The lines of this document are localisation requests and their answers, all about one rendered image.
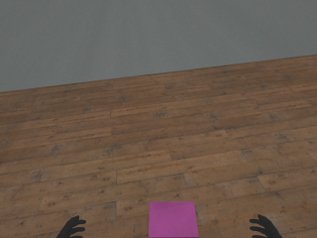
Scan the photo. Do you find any carton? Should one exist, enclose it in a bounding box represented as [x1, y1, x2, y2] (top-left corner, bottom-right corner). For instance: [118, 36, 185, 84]
[149, 201, 199, 238]

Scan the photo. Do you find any right robot hand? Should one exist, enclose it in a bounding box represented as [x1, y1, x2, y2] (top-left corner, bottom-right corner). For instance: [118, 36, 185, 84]
[250, 214, 282, 238]

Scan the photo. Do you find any left robot hand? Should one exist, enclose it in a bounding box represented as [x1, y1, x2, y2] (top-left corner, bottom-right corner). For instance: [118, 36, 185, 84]
[56, 215, 86, 238]

